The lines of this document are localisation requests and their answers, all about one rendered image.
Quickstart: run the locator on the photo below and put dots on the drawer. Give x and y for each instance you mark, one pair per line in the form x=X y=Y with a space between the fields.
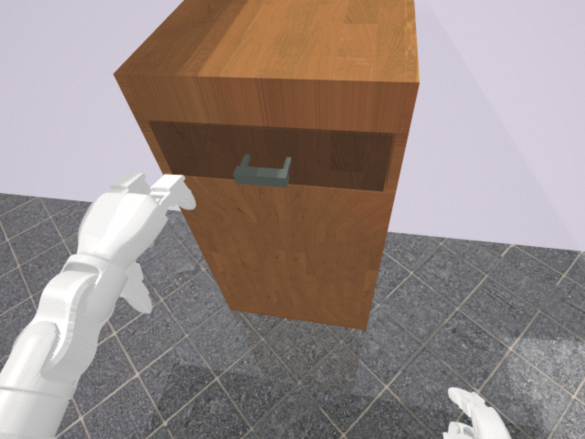
x=321 y=158

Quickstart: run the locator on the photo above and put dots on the left robot forearm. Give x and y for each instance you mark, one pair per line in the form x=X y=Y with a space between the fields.
x=57 y=346

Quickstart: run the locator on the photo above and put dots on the cabinet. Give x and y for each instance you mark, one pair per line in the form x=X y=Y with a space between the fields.
x=299 y=252

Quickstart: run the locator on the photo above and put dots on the left robot hand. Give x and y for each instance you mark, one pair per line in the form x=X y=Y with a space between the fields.
x=121 y=224

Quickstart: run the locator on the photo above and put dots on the right robot hand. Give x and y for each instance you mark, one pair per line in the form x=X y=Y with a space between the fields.
x=487 y=424

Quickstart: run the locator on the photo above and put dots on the handle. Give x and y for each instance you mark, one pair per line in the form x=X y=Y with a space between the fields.
x=262 y=176

